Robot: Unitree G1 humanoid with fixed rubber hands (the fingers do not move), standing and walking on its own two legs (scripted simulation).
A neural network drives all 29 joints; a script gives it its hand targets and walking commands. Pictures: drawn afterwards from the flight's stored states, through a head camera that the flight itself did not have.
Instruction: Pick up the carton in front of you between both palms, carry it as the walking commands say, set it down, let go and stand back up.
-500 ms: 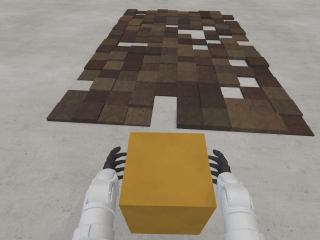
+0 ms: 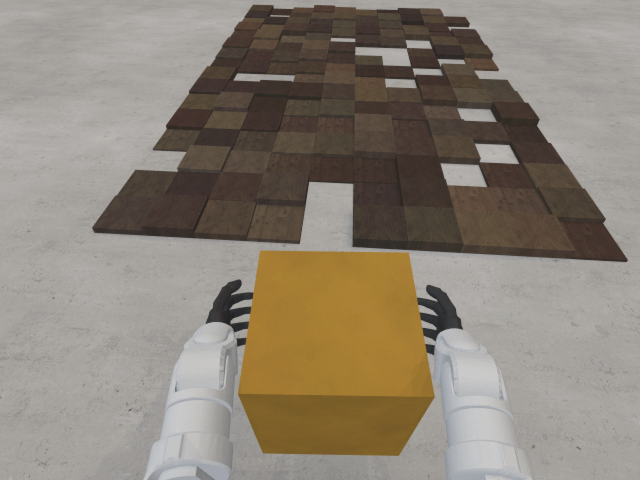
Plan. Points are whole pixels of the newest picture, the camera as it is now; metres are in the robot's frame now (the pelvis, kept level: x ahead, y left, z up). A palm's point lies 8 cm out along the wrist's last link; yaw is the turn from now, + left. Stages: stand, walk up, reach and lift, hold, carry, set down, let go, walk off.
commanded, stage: reach and lift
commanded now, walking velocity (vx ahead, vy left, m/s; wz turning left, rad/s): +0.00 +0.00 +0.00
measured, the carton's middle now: (332, 357) +0.31 +0.00 -0.05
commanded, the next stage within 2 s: hold in 0.44 s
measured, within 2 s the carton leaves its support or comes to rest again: neither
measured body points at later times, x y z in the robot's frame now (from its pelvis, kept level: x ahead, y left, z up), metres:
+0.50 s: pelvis +0.01 +0.00 +0.01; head -0.02 +0.00 +0.45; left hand +0.31 +0.15 +0.03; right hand +0.31 -0.15 +0.03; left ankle +0.02 +0.13 -0.74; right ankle +0.02 -0.13 -0.74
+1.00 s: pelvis +0.00 +0.00 +0.00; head -0.04 +0.00 +0.45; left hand +0.30 +0.15 +0.04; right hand +0.30 -0.15 +0.04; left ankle +0.02 +0.13 -0.74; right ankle +0.02 -0.13 -0.74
